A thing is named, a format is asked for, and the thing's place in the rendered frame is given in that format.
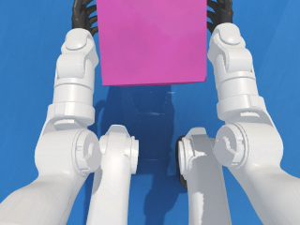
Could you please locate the left robot upper arm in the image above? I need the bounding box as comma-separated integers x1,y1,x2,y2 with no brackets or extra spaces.
0,128,102,225

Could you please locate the right robot upper arm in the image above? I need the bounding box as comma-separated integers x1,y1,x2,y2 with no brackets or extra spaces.
213,122,300,225

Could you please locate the robot left thigh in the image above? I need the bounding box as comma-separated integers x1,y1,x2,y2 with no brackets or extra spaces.
86,131,139,225

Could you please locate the right robot forearm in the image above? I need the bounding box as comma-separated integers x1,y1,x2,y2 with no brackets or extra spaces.
207,22,283,145

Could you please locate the robot left hand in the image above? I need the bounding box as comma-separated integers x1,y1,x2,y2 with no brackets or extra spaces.
71,0,98,37

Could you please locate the left robot forearm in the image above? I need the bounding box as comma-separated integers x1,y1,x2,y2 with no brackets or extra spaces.
35,28,99,164

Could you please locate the carton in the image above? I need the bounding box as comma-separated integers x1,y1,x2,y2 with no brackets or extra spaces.
96,0,207,87

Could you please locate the robot right shin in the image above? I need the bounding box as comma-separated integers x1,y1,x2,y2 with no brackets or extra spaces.
183,127,216,180

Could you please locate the robot right hand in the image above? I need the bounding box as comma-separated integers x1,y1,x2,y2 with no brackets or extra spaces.
206,0,233,36

